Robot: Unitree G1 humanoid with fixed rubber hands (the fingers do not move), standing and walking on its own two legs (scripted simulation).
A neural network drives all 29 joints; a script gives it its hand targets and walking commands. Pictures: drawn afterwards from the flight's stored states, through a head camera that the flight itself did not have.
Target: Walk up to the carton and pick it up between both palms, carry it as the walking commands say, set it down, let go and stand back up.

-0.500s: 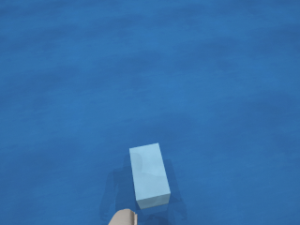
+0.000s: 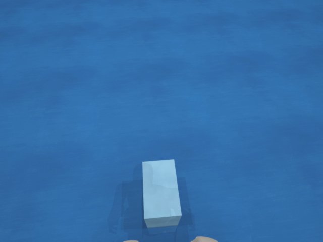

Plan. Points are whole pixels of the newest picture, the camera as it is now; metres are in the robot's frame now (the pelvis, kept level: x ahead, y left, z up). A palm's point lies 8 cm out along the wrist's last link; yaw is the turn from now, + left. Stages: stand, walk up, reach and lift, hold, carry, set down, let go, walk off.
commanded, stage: walk up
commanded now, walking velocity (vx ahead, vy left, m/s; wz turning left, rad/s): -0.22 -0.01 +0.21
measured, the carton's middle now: (160, 194) +0.40 +0.03 -0.63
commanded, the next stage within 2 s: none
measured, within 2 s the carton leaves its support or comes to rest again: neither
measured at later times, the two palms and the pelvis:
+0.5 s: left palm out of the picture +0.01 +0.19 -0.15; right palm out of the picture +0.04 -0.25 -0.14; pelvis -0.01 -0.04 +0.00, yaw +3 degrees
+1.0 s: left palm out of the picture +0.00 +0.19 -0.15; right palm out of the picture +0.01 -0.25 -0.15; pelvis -0.01 -0.03 +0.00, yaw +5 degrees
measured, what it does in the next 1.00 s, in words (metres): steps on the spot: right foot, then left foot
